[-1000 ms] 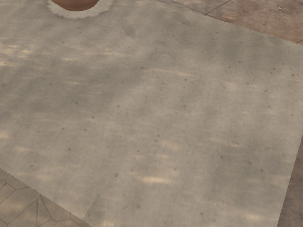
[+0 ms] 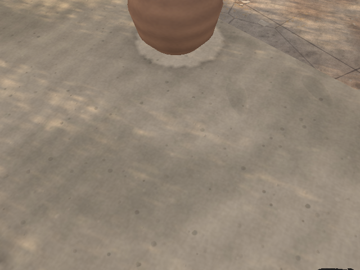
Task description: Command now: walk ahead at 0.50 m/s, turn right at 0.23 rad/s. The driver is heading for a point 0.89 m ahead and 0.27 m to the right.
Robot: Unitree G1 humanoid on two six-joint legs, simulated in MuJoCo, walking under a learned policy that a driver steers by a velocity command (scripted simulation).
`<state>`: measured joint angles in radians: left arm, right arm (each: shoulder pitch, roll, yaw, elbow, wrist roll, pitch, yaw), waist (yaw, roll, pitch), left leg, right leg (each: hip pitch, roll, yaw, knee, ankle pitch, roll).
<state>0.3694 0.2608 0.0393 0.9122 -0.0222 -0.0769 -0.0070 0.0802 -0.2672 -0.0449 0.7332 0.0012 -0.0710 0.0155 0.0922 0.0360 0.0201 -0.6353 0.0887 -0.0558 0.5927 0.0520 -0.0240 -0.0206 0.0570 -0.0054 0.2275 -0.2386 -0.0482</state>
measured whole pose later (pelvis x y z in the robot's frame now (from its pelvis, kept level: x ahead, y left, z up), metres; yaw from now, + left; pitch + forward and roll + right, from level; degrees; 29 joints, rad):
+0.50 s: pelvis +0.28 +0.02 -0.01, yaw -16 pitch +1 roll +3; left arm 0.13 0.29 0.07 0.75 -0.02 -0.02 -0.03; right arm 0.30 -0.28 -0.08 0.88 0.00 -0.09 -0.01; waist -0.07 -0.04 0.02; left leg 0.02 -0.01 0.22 0.23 -0.27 0.00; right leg -0.68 -0.11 0.02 0.74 0.00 -0.01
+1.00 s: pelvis +0.53 -0.12 +0.00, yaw -32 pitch +2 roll +0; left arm 0.33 0.28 0.07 0.74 -0.01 -0.05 0.01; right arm 0.04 -0.29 -0.05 0.75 0.00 -0.10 0.02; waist 0.07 0.04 0.03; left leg -0.63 0.07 -0.07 0.59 0.08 -0.05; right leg -0.09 0.10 0.11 0.33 -0.26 -0.08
